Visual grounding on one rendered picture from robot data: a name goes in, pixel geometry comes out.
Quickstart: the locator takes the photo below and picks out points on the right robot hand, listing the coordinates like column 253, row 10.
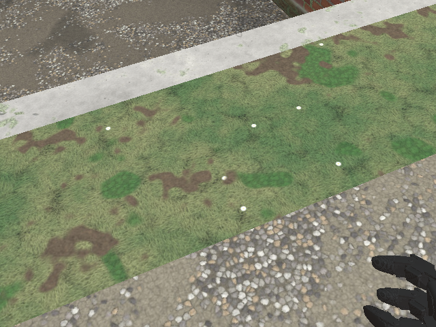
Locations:
column 421, row 304

